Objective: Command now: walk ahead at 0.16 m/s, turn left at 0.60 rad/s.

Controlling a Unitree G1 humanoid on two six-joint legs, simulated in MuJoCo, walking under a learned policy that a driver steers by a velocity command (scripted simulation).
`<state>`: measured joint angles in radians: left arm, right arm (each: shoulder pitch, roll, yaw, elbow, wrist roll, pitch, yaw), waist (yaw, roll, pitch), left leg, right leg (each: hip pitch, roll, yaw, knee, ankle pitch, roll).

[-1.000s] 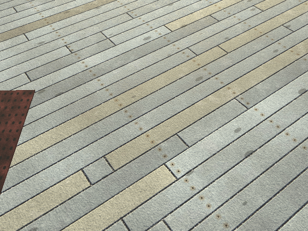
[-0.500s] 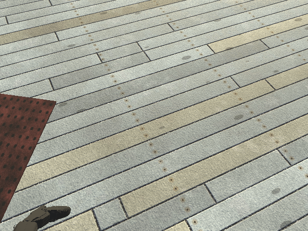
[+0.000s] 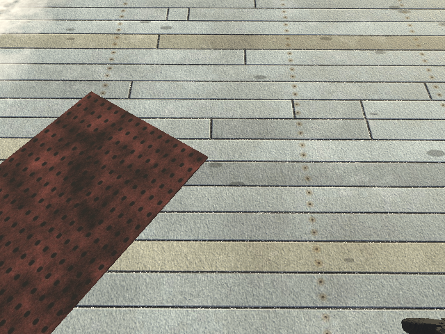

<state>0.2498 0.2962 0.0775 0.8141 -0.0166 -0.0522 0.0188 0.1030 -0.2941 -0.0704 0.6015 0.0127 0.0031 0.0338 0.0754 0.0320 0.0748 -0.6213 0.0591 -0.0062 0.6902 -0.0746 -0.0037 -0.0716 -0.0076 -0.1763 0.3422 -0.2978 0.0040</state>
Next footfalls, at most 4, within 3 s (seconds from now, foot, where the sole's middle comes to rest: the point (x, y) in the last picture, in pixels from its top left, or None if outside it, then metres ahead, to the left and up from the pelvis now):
0.08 left None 0.19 0.11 -0.78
0.44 right None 0.17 -0.13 -0.78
1.02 right None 0.13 -0.15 -0.78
1.50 left None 0.21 0.05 -0.78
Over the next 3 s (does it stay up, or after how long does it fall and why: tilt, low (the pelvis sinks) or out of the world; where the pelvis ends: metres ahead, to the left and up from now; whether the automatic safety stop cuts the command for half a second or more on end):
stays up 0.62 -0.38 0.00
